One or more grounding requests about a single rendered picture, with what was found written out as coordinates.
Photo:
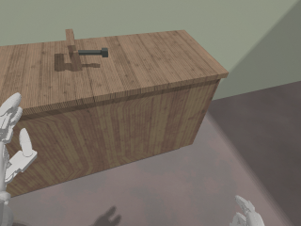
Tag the robot left hand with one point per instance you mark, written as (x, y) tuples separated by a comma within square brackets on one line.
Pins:
[(10, 113)]

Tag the tap lever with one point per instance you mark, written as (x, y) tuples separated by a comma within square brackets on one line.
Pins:
[(103, 52)]

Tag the robot left forearm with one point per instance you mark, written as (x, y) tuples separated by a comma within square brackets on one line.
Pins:
[(6, 214)]

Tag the counter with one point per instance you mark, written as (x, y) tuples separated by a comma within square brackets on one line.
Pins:
[(88, 113)]

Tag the robot right hand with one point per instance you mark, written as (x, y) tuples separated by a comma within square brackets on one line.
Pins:
[(251, 219)]

